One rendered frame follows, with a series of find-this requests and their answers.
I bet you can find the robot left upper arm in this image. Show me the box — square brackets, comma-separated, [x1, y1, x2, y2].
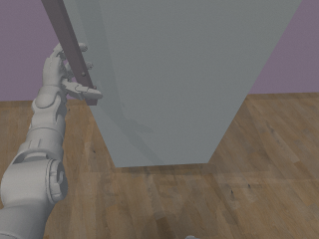
[0, 158, 69, 239]

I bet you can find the handle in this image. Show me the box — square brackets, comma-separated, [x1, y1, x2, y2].
[41, 0, 98, 106]

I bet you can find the fridge door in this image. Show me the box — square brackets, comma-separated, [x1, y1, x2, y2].
[63, 0, 302, 168]

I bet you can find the left robot hand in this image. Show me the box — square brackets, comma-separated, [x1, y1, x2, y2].
[42, 42, 103, 101]

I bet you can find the left robot forearm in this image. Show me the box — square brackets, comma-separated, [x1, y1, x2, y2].
[0, 86, 68, 206]

